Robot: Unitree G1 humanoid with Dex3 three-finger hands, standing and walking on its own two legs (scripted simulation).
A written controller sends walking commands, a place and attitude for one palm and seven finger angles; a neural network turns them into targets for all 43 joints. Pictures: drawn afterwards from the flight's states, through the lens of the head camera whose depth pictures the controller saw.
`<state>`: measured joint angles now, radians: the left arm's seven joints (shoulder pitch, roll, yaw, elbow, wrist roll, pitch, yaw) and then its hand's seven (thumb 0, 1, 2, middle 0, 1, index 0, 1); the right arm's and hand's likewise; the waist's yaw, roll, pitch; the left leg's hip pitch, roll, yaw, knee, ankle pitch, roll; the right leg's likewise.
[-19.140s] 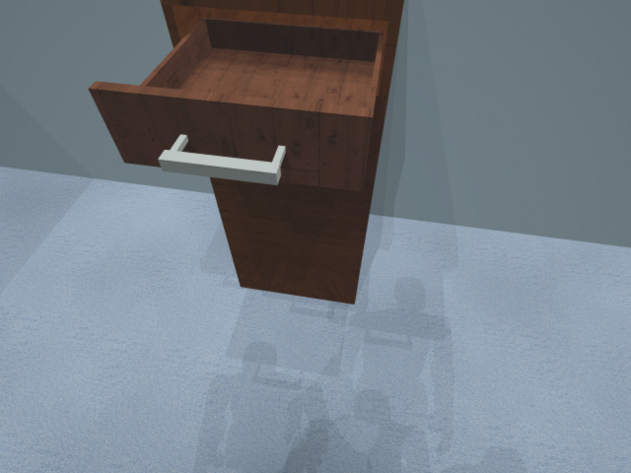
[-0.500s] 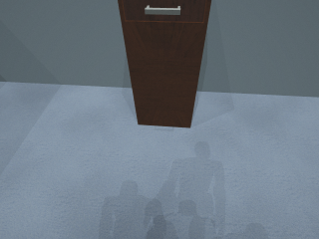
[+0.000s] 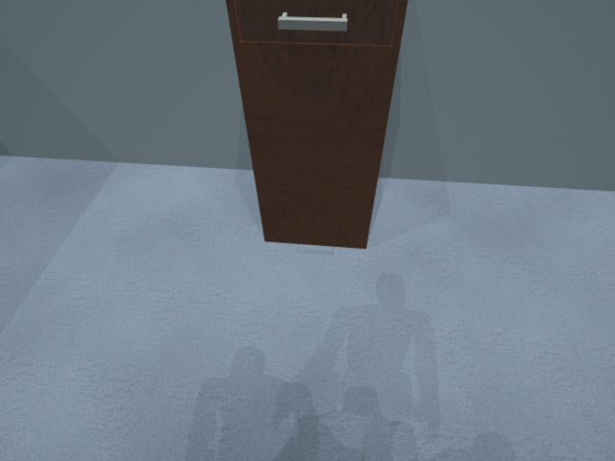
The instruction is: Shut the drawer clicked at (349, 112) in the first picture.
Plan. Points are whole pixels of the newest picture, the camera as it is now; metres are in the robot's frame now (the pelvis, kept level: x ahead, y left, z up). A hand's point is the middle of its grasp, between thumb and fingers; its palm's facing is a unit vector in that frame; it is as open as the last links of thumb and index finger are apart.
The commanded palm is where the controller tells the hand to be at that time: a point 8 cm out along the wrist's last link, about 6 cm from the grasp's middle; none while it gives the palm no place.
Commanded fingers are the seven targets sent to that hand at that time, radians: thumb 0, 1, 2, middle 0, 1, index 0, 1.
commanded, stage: look to check the result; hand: left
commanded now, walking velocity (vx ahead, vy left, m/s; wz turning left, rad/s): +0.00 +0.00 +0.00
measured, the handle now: (313, 20) +1.03 +0.04 +0.13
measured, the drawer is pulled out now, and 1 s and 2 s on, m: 0.00 0.00 0.00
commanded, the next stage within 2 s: stand and wait in 0.08 s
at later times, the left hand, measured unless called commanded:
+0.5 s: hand out of the picture +0.06 +0.21 -0.16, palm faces +0.01 -0.96 -0.29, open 7.4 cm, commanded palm none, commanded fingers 0.00 0.90 0.90 -0.20 -0.30 -0.20 -0.30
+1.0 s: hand out of the picture +0.08 +0.21 -0.15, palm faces +0.00 -0.95 -0.32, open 7.4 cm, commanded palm none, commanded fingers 0.00 0.90 0.90 -0.20 -0.30 -0.20 -0.30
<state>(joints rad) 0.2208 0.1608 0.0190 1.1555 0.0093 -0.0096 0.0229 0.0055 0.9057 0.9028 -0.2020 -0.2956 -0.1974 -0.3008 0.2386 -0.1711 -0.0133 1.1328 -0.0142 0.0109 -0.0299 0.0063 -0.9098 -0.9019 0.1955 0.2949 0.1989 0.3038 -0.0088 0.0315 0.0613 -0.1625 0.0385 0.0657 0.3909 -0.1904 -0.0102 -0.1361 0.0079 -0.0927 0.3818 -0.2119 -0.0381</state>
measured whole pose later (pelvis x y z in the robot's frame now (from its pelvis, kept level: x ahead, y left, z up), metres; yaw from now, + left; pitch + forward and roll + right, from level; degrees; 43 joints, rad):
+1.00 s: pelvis +0.02 -0.02 +0.00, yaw +0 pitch -2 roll +0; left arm 0.11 0.27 0.02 1.15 0.01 -0.02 0.00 0.01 0.90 0.90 -0.20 -0.30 -0.20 -0.30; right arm 0.13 -0.30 -0.01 1.13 -0.01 0.01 -0.02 0.01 -0.91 -0.90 0.20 0.30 0.20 0.30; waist -0.01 0.04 0.07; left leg -0.11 0.05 0.06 0.31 -0.17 -0.04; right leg -0.09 0.03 -0.10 0.31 -0.20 -0.06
